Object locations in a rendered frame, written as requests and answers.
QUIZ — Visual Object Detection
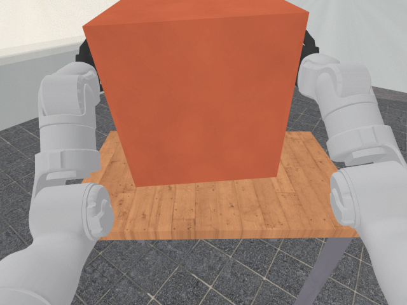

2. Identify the left robot forearm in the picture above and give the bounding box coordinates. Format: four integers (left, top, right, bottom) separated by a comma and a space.
29, 62, 101, 237

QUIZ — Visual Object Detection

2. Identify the table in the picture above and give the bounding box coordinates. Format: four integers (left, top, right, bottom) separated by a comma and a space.
82, 131, 360, 305

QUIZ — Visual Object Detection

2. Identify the robot left hand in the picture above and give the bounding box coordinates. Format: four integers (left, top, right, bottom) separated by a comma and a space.
76, 39, 103, 92

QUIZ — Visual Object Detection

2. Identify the right robot forearm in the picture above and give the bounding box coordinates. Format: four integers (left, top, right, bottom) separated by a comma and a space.
298, 53, 407, 171

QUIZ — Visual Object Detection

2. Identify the carton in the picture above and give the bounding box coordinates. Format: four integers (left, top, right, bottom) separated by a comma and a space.
82, 0, 309, 187

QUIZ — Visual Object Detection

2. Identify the right robot upper arm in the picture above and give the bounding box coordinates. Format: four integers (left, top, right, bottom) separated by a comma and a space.
330, 161, 407, 305

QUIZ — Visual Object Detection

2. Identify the robot right hand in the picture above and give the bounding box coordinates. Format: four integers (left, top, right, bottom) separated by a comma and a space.
295, 30, 319, 87

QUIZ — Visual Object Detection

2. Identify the left robot upper arm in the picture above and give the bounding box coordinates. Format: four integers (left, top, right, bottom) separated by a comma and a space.
0, 182, 114, 305

